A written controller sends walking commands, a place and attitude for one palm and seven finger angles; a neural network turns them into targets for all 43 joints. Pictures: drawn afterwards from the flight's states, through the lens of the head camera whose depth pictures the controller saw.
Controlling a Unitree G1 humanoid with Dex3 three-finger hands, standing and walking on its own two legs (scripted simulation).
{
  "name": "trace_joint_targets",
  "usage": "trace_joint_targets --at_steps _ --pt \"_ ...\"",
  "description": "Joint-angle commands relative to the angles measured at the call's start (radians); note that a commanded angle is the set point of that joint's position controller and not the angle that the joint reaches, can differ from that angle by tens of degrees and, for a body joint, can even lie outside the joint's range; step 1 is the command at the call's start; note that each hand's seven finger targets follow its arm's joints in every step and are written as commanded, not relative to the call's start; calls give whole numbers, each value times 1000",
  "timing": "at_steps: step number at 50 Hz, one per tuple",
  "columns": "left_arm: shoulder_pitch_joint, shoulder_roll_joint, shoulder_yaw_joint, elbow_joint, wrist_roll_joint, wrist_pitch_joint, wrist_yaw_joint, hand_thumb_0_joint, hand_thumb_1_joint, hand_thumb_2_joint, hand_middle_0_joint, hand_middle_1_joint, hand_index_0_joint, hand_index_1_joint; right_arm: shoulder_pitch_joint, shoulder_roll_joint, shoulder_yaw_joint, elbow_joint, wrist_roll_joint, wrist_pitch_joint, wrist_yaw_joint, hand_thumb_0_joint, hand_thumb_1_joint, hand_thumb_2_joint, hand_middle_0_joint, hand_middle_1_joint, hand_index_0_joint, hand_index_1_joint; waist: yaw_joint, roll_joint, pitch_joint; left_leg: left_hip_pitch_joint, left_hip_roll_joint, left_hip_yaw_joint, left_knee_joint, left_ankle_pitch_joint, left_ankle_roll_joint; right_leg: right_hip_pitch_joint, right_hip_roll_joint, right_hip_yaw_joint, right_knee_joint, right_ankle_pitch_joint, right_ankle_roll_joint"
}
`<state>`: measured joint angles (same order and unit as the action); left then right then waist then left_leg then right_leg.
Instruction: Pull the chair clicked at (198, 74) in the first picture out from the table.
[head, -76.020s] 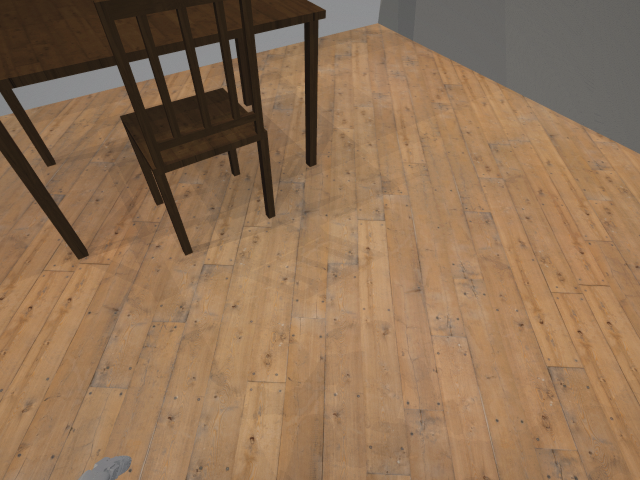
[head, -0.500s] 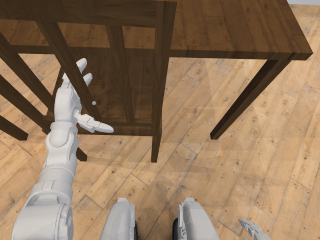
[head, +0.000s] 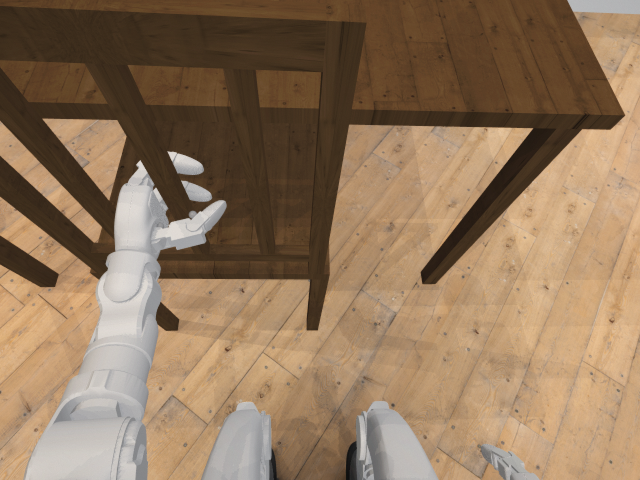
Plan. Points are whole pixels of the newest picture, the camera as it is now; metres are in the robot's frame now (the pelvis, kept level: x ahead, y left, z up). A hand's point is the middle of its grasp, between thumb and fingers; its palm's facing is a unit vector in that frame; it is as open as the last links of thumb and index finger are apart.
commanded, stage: hook a spindle and tug to test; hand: left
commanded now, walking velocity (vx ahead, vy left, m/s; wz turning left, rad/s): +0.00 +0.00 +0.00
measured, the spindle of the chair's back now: (169, 185) +0.45 +0.18 +0.05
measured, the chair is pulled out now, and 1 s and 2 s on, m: -0.08 -0.04 0.08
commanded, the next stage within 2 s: step backward, pulling the chair out in 0.74 s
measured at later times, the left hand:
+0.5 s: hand (194, 227) +0.41 +0.15 +0.02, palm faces -0.03 -1.00 -0.02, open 5.3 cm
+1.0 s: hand (185, 240) +0.39 +0.16 +0.03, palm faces +0.06 -0.99 -0.12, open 5.3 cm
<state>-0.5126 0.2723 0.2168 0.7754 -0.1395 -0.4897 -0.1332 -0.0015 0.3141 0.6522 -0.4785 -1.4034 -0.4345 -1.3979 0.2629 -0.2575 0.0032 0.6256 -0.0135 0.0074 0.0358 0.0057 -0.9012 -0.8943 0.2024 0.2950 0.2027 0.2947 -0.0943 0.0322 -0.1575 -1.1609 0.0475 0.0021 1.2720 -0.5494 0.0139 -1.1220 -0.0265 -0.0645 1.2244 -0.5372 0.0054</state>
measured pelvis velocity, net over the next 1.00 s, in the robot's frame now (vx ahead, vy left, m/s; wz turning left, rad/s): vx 0.01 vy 0.00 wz -0.02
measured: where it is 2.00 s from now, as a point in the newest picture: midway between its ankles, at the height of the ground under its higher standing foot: outside the picture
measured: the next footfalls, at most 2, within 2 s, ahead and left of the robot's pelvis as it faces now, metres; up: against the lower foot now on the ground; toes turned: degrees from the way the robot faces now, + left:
none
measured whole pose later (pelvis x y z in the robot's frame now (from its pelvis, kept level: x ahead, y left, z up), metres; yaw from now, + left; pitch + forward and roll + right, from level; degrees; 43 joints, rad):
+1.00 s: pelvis +0.01 +0.00 +0.05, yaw -1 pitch +16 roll -1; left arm -0.30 0.23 0.15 0.60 -0.10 -0.22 0.04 0.02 0.70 0.80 -0.40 -1.31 -0.46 -1.45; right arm 0.24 -0.22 0.02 0.55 0.05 0.08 -0.06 0.01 -0.90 -0.89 0.20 0.29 0.20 0.29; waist -0.08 0.03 -0.05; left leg -0.82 0.05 0.05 1.00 -0.46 0.01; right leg -0.81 -0.02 -0.02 0.97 -0.44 0.01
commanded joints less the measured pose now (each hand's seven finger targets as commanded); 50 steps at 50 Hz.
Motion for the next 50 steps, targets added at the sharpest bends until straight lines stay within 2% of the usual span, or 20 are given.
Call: trace_joint_targets --at_steps 1,5,7,10,13,14,20,26,28,29,35,40,42,43,44,45,46,47,48,50 --pt "-293 124 1 -258 2 -82 -22 0 844 876 -500 -1450 -500 -1450 90 -152 -63 -90 5 -27 -12 0 -900 -900 200 300 200 300 -17 71 -494 417 -30 -43 -139 435 -1 208 45 16 -135 351 -37" --pt "-235 96 -12 -274 -3 -77 -23 0 900 900 -500 -1450 -500 -1450 87 -147 -64 -99 6 -29 -8 0 -900 -900 200 300 200 300 -11 75 -490 436 -27 -43 -143 476 -4 206 46 11 -133 373 -37" --pt "-214 85 -18 -277 -6 -73 -21 0 900 900 -500 -1450 -500 -1450 84 -145 -64 -103 6 -27 -7 0 -900 -900 200 300 200 300 -12 46 -471 417 -28 -39 -145 458 -2 223 46 13 -139 372 -34" --pt "-162 114 8 -304 -9 -71 -19 0 900 900 -500 -1450 -500 -1450 77 -145 -63 -113 7 -29 -6 0 -900 -900 200 300 200 300 3 43 -492 406 -30 -32 -146 466 -1 255 45 18 -135 396 -34" --pt "-160 107 1 -296 -5 -69 -21 0 900 900 -500 -1450 -500 -1450 73 -142 -61 -115 9 -27 -7 0 -900 -900 200 300 200 300 -6 20 -447 372 -31 -30 -149 433 1 254 46 19 -138 382 -32" --pt "-157 114 6 -314 -3 -72 -20 0 900 900 -500 -1450 -500 -1450 69 -143 -61 -117 7 -30 -7 0 -900 -900 200 300 200 300 2 55 -459 384 -32 -28 -145 451 1 247 44 20 -132 389 -35" --pt "-42 100 8 -360 -23 -63 -26 0 900 900 -500 -1450 -500 -1450 61 -137 -62 -132 9 -34 -5 0 -900 -900 200 300 200 300 16 38 -473 402 -29 -22 -148 498 -2 277 44 22 -134 436 -32" --pt "15 138 55 -369 -34 -58 -30 0 900 900 -500 -1450 -500 -1450 53 -136 -60 -138 11 -38 -9 0 -900 -900 200 300 200 300 26 -1 -455 338 -37 -10 -148 453 3 330 43 33 -137 449 -27" --pt "3 122 38 -382 -37 -60 -37 0 900 900 -500 -1450 -500 -1450 48 -134 -58 -137 12 -41 -10 0 -900 -900 200 300 200 300 19 11 -439 340 -35 -12 -149 447 1 312 43 30 -135 438 -27" --pt "31 136 56 -384 -36 -60 -36 0 900 900 -500 -1450 -500 -1450 46 -137 -61 -140 12 -43 -11 0 -900 -900 200 300 200 300 29 25 -446 350 -35 -11 -146 462 2 306 44 30 -131 439 -30" --pt "26 102 19 -404 -40 -52 -42 0 900 900 -500 -1450 -500 -1450 36 -135 -60 -141 13 -50 -13 0 -900 -900 200 300 200 300 15 37 -439 361 -34 -14 -143 442 1 277 42 26 -133 412 -27" --pt "-55 135 36 -373 -31 -49 -42 0 900 900 -500 -1450 -500 -1450 34 -143 -59 -128 12 -54 -22 0 -900 -900 200 300 200 300 4 24 -415 325 -36 -19 -135 372 2 250 41 30 -132 352 -28" --pt "-84 61 -39 -389 -30 -45 -44 0 900 900 -500 -1450 -500 -1450 31 -139 -59 -134 14 -57 -21 0 -900 -900 200 300 200 300 -9 30 -420 353 -34 -26 -140 372 1 226 40 22 -136 335 -29" --pt "-236 417 97 -608 84 46 89 0 900 900 -500 -1450 -500 -1450 81 -135 -69 -204 61 16 -59 0 -900 -900 200 300 200 300 63 104 -654 673 -13 19 -339 334 19 613 -24 153 -358 338 -38" --pt "-228 363 66 -637 94 99 148 0 900 900 -500 -1450 -500 -1450 100 -120 -66 -229 61 29 -87 0 -900 -900 200 300 200 300 37 142 -610 731 -25 22 -378 357 21 647 -9 132 -406 456 -31" --pt "-152 292 31 -604 88 139 172 0 900 900 -500 -1450 -500 -1450 97 -118 -67 -225 66 31 -100 0 -900 -900 200 300 200 300 35 91 -563 719 -22 13 -394 389 20 654 -13 123 -409 549 -26" --pt "-71 229 -5 -538 92 182 188 0 900 900 -500 -1450 -500 -1450 67 -107 -62 -216 72 39 -110 0 -900 -900 200 300 200 300 28 102 -516 698 -9 10 -409 417 17 644 -24 124 -407 594 -23" --pt "-7 188 -37 -441 99 219 197 0 900 900 -500 -1450 -500 -1450 55 -109 -57 -201 77 52 -117 0 -900 -900 200 300 200 300 23 56 -420 690 15 -13 -459 343 13 613 -22 101 -423 495 -16" --pt "22 166 -57 -374 104 245 210 0 900 900 -500 -1450 -500 -1450 41 -107 -53 -183 78 60 -127 0 -900 -900 200 300 200 300 27 59 -347 664 23 -18 -482 352 21 622 -27 107 -437 516 -12" --pt "-16 176 -51 -288 108 265 237 0 900 900 -500 -1450 -500 -1450 46 -113 -49 -149 71 66 -138 0 -900 -900 200 300 200 300 23 -10 -307 661 37 -19 -514 424 17 691 -53 127 -479 662 2"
